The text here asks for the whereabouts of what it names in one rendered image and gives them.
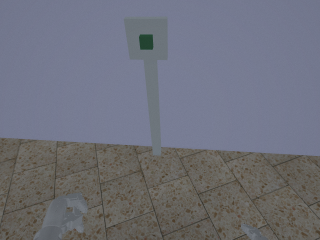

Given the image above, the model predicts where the panel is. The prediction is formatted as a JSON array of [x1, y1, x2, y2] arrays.
[[124, 16, 168, 156]]

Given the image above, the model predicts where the left robot hand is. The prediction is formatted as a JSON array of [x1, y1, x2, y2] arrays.
[[42, 192, 88, 234]]

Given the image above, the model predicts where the left robot forearm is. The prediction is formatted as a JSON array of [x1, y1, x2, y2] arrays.
[[33, 226, 63, 240]]

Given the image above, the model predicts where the button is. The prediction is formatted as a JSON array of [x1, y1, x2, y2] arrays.
[[139, 34, 154, 50]]

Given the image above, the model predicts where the right robot hand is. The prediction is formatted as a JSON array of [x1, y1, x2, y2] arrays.
[[241, 223, 268, 240]]

